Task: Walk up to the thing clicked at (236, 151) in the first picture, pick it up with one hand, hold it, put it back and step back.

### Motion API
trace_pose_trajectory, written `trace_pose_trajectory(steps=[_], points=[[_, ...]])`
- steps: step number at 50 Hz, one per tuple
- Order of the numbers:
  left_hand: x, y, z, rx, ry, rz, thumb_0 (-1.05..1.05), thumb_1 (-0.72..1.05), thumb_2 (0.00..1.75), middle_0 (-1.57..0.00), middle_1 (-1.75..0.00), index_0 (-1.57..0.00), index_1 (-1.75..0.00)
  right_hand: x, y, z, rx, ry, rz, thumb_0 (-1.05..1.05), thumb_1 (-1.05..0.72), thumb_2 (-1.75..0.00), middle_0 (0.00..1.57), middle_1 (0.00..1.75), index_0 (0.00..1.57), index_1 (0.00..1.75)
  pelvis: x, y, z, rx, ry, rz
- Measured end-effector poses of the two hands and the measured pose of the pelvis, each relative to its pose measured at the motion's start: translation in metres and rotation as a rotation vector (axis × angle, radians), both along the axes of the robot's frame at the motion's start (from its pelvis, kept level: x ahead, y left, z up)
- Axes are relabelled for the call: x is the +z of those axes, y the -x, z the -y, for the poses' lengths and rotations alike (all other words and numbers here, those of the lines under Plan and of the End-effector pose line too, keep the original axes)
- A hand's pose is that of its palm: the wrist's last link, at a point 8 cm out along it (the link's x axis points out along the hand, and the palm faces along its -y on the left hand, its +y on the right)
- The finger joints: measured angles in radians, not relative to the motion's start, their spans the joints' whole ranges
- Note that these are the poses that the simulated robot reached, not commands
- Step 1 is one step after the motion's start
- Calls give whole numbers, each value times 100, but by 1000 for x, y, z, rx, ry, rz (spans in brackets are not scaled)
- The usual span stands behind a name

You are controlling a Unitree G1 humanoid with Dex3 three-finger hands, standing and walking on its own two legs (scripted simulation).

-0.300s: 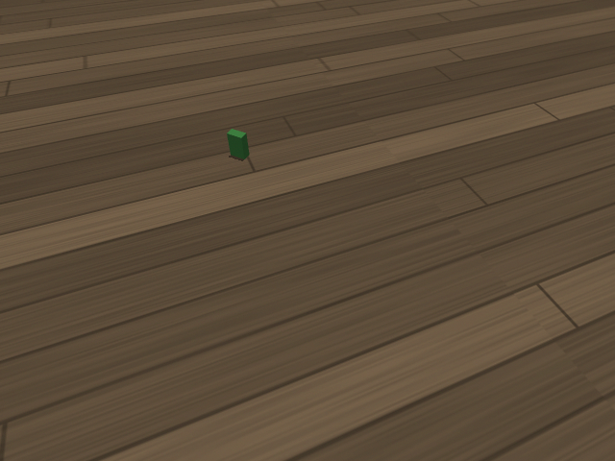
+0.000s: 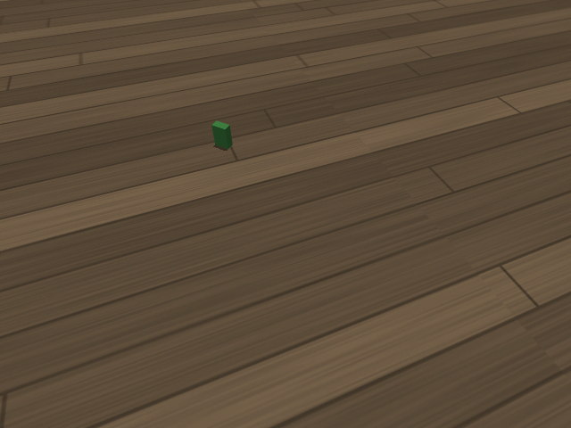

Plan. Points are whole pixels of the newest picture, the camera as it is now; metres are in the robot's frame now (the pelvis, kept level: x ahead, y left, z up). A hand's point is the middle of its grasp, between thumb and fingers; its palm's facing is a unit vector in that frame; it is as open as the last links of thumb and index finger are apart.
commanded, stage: stand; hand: left
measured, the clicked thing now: (222, 135) +1.65 +0.43 -0.72
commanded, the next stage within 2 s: walk up in 0.82 s
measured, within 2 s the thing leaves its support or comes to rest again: neither
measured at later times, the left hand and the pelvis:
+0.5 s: hand out of the picture +0.07 +0.25 -0.16, palm faces -0.02 -0.94 -0.33, open 7.4 cm; pelvis +0.00 +0.00 +0.00, yaw +0 degrees
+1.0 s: hand out of the picture +0.07 +0.29 -0.15, palm faces +0.06 -0.93 -0.35, open 7.4 cm; pelvis +0.02 +0.01 -0.01, yaw +4 degrees
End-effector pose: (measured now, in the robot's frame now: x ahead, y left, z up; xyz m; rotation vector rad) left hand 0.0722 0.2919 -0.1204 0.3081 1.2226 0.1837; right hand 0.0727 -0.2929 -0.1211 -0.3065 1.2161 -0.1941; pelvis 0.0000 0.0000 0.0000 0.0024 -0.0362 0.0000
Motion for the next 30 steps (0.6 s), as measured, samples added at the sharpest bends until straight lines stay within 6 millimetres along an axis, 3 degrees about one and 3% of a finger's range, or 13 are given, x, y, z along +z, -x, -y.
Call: trace_pose_trajectory(steps=[30], points=[[0,7,-3,6,-1,-15,1,90,90,-20,-30,-20,-30,1,7,0,-2,3,-22,1,-90,-89,20,30,21,30,1,1,-2,2,1,-3]])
